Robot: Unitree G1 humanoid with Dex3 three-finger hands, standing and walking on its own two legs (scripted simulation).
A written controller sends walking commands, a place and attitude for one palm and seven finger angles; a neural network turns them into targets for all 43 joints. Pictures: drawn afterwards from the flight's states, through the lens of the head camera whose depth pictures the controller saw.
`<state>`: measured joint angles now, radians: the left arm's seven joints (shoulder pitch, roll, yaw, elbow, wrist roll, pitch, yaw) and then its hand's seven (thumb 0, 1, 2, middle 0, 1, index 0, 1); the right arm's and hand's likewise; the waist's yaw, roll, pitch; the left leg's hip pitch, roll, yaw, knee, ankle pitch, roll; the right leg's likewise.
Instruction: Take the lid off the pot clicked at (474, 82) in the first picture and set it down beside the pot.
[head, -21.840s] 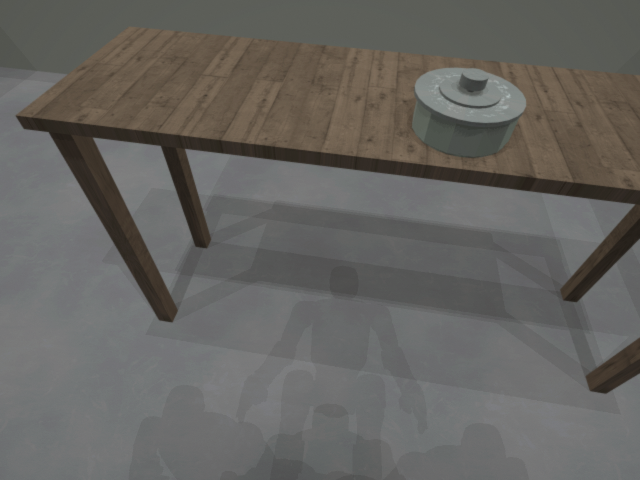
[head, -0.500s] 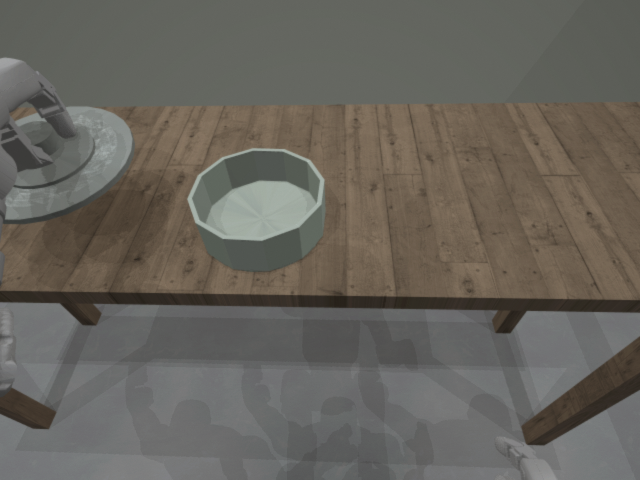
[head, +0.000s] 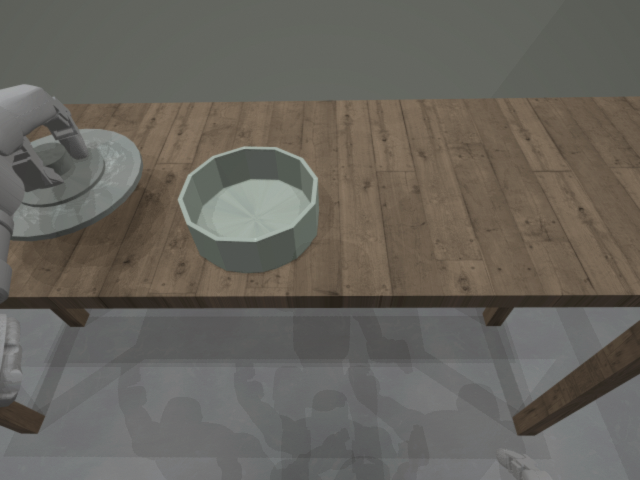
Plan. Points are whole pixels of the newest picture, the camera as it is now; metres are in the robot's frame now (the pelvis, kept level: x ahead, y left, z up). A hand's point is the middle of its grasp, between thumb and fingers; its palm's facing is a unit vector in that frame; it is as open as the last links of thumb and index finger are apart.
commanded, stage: lower the lid onto the table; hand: left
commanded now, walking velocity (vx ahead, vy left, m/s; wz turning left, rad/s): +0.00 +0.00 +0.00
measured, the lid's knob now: (49, 160) +0.44 +0.34 +0.18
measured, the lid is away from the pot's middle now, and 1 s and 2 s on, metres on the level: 0.23 0.23 0.24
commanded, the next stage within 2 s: open the fingers wide in 1.66 s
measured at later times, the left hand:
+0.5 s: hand (45, 192) +0.40 +0.33 +0.17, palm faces -0.34 -0.17 -0.92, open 7.2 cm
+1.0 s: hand (74, 203) +0.42 +0.32 +0.13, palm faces -0.41 -0.19 -0.89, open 7.2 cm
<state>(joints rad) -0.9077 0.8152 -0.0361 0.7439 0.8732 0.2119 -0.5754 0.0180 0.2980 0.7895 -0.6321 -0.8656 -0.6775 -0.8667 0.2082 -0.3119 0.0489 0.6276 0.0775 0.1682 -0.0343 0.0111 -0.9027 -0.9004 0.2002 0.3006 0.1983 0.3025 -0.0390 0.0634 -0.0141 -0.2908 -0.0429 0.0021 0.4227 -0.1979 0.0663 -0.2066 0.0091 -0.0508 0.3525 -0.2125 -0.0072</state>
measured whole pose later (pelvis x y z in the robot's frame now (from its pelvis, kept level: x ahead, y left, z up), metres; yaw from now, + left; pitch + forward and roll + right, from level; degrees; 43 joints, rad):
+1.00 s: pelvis +0.01 +0.01 +0.00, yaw +0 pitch +6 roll -2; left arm -0.85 0.78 -0.04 0.88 0.87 0.07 -0.51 0.02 0.31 0.79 -0.62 -0.87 -0.67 -0.87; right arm 0.24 -0.31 0.03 0.66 0.08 0.20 -0.03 0.01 -0.90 -0.90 0.20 0.30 0.20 0.30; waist -0.07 0.05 -0.02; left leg -0.33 -0.04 0.00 0.45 -0.22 0.07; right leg -0.24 0.01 -0.05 0.35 -0.22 0.00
